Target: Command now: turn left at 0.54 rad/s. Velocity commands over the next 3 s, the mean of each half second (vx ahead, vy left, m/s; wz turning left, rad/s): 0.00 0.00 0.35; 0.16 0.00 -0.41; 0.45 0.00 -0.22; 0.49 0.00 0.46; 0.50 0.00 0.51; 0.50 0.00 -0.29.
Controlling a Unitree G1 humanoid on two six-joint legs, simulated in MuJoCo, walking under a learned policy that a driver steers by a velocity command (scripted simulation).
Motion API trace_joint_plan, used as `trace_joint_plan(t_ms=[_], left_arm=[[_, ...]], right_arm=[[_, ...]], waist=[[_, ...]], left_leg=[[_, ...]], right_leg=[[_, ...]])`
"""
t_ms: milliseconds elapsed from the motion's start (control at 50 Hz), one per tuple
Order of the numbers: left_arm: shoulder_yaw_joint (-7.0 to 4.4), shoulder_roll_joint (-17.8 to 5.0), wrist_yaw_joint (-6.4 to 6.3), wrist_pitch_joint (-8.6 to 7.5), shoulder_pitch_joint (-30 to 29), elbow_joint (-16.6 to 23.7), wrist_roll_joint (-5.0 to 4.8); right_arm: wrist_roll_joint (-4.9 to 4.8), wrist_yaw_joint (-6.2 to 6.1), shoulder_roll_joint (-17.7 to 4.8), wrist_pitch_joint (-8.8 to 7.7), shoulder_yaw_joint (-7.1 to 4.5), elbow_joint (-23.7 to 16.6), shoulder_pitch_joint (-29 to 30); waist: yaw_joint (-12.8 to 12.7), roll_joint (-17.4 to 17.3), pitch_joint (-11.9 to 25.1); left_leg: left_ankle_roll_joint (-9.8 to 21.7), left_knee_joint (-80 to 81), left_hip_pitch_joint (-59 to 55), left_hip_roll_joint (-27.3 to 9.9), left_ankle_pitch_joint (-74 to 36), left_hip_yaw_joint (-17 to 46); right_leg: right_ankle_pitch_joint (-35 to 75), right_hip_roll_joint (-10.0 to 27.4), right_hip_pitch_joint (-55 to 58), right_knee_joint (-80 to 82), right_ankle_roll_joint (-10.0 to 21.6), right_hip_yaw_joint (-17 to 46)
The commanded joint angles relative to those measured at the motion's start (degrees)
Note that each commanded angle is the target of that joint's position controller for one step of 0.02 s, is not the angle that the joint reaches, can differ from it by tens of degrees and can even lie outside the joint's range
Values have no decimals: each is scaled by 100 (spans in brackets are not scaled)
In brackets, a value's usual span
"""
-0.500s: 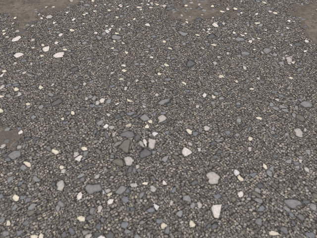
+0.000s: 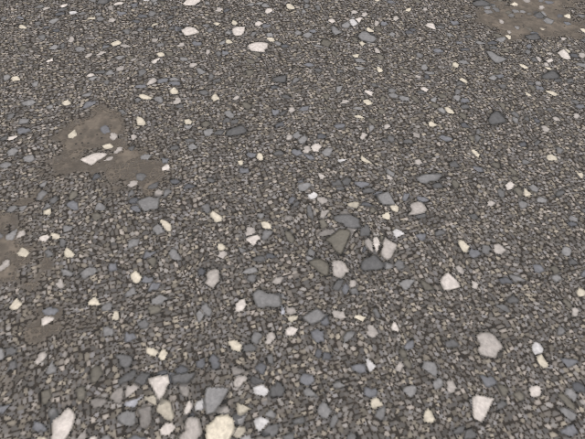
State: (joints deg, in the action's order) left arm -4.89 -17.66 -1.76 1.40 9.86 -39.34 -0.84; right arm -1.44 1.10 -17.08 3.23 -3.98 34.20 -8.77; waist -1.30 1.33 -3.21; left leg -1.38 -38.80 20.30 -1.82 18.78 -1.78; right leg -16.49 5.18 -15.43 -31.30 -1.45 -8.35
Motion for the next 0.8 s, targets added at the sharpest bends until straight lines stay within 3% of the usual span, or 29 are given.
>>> trace_joint_plan(t_ms=[20, 40, 60, 80, 120, 140, 180, 280, 380, 420, 440, 460, 480, 500, 520, 540, 600, 660, 680, 700, 720, 740, 760, 780, 800], left_arm=[[-153, -527, 45, -82, 244, 208, 59], [-31, -287, 30, -96, -80, 579, 337], [-114, -579, -11, -124, -562, 638, 219], [-135, -639, -31, -104, -570, 627, 78], [-199, -732, -117, -66, -416, 428, 146], [-206, -722, -114, -59, -335, 377, 171], [-166, -562, -67, -77, -210, 309, 136], [-62, -371, -28, -105, -436, 301, 88], [29, -264, 101, -130, -372, 218, 45], [80, -138, 167, -177, -185, 142, 49], [92, -187, 184, -196, -205, 150, 99], [59, -461, 163, -212, -214, 224, 159], [-36, -940, 133, -209, -319, 310, 138], [-65, -917, 154, -207, -399, 252, 76], [-33, -747, 176, -215, -427, 310, 61], [-11, -674, 163, -226, -409, 299, 62], [-52, -764, 111, -230, -280, 388, 12], [-78, -734, 50, -133, -254, 540, -13], [-57, -632, 38, -102, -214, 574, -23], [-23, -486, 38, -84, -213, 628, -39], [7, -383, 58, -87, -256, 721, -56], [-1, -447, 92, -121, -509, 896, -61], [-60, -587, 117, -151, -673, 958, -81], [-80, -579, 145, -162, -526, 905, -95], [-55, -497, 170, -166, -419, 852, -87]], right_arm=[[38, -85, -1068, -46, -382, -292, -655], [187, -134, -1751, -106, -472, -548, -607], [356, -73, -1505, -246, -407, -520, -849], [351, -65, -1381, -344, -347, -444, -614], [120, -146, -1051, -349, -259, -454, -35], [89, -186, -980, -322, -206, -472, 90], [130, -244, -934, -287, -181, -469, 58], [120, -329, -958, -224, -203, -409, -71], [257, -221, -528, -225, 3, -240, -31], [255, -168, -366, -258, 97, -127, 86], [266, -147, -326, -301, 117, -15, -98], [342, -145, -362, -363, 109, 37, -274], [403, -141, -521, -418, 50, 40, -568], [399, -184, -501, -429, 38, 16, -407], [355, -236, -631, -412, -7, 3, -124], [323, -280, -583, -381, -30, -42, 11], [278, -315, -436, -295, -71, -119, -32], [244, -270, -356, -316, -135, -122, -148], [258, -249, -359, -328, -160, -115, -264], [255, -232, -420, -340, -192, -106, -409], [220, -217, -629, -366, -247, -66, -663], [212, -212, -879, -441, -302, -40, -802], [246, -250, -821, -540, -272, -18, -898], [194, -294, -761, -609, -250, -13, -748], [136, -320, -725, -645, -239, -26, -613]], waist=[[180, -563, 867], [148, -2065, 746], [632, -1316, 1232], [431, -1086, 978], [155, -740, 689], [63, -774, 724], [16, -768, 916], [166, -886, 922], [304, -1039, 844], [116, -929, 711], [105, -775, 608], [223, -478, 634], [566, 228, 617], [530, 737, 595], [362, 719, 458], [329, 755, 487], [268, 779, 500], [228, 463, 583], [251, 183, 705], [304, -322, 660], [400, -1025, 529], [522, -1425, 259], [534, -957, 68], [373, -611, -14], [328, -575, 21]], left_leg=[[575, 1523, -1788, -306, -2428, 847], [1755, 1718, -2068, -1975, -4099, 3309], [2364, 1835, -1831, -2174, -3982, 3452], [2132, 1878, -1626, -1848, -3313, 2956], [1501, 1825, -1368, -1248, -2618, 2325], [1429, 1814, -1133, -1082, -2898, 2131], [1432, 1806, -1132, -936, -2988, 2012], [1404, 1780, -1377, -842, -2105, 2200], [1407, 1736, -760, -825, -1677, 2083], [1242, 1681, -506, -700, -1316, 1939], [1020, 1671, -414, -556, -1121, 1836], [729, 1449, -328, -316, -745, 1654], [487, 1155, -278, 115, -338, 1224], [236, 1070, -619, 356, -279, 780], [149, 893, -758, 368, -356, 666], [157, 788, -824, 356, -468, 585], [229, 654, -752, 363, -558, 470], [340, 766, -843, 251, -649, 462], [446, 1031, -998, 115, -109, 609], [698, 1454, -1240, -212, 774, 1057], [1190, 2124, -1539, -990, 1783, 2134], [1729, 2717, -1573, -1948, 2143, 3260], [1930, 2794, -1504, -2215, 1988, 3579], [1796, 2745, -1556, -2099, 1802, 3215], [1596, 2761, -1701, -1894, 1553, 2755]], right_leg=[[404, 493, -677, -1184, 238, 39], [-2312, -394, -2417, -2749, -298, 77], [-2503, -488, -2413, -3757, -320, 1097], [-2002, -402, -2533, -3947, -255, 1253], [-1033, -260, -2513, -3615, -233, 1332], [-759, -338, -2210, -3637, -276, 1284], [-418, -483, -1948, -3542, -342, 1240], [-226, -543, -1720, -2074, -420, 1306], [-373, -326, -419, -939, -306, 1096], [321, -371, 297, 228, -176, 972], [954, -362, 601, 831, -81, 1040], [1873, -24, 848, 777, 56, 1477], [2605, 314, 742, 519, 382, 1865], [1743, 359, 147, 714, 715, 2116], [1293, 331, -109, 884, 756, 2277], [1190, 329, -178, 911, 712, 2371], [1282, 269, -202, 747, 710, 2576], [1174, 62, -387, 409, 668, 2589], [467, -164, -566, 170, 573, 2388], [-617, -518, -1086, -317, 418, 1978], [-1362, -862, -1834, -1144, 284, 1430], [-1549, -628, -2584, -2386, 218, 1212], [-1509, -350, -3015, -3191, 219, 1470], [-1208, -201, -3191, -3438, 213, 1587], [-928, -88, -3276, -3405, 175, 1571]])
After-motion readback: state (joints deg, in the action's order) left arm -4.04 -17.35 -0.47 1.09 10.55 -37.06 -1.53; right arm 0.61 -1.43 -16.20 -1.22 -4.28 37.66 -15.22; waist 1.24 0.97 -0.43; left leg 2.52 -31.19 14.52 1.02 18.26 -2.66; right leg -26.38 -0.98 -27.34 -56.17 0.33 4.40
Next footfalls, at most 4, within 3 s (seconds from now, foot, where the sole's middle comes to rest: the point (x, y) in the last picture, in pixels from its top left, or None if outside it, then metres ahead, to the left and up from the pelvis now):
0.02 left None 0.04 0.12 -0.77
0.46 right None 0.08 -0.12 -0.77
1.04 right None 0.15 -0.17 -0.77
1.56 left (329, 398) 0.54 -0.07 -0.77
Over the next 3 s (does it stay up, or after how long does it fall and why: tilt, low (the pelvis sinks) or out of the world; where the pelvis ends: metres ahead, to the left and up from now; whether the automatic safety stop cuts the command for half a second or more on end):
stays up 1.10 -0.05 0.00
